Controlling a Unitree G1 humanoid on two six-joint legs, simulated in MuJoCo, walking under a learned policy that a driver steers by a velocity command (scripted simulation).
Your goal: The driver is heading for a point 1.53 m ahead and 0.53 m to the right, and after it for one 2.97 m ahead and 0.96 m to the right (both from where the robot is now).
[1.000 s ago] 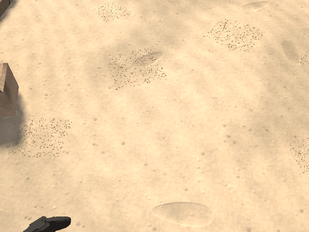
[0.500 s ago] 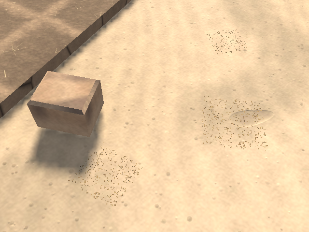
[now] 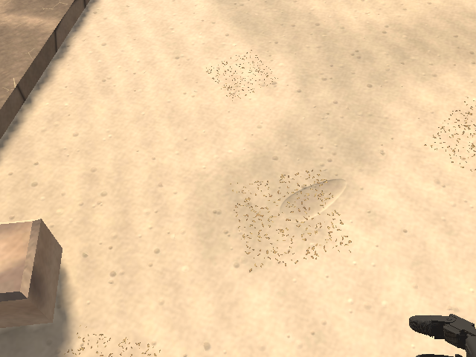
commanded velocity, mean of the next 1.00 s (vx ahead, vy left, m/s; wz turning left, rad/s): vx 0.05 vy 0.00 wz -0.62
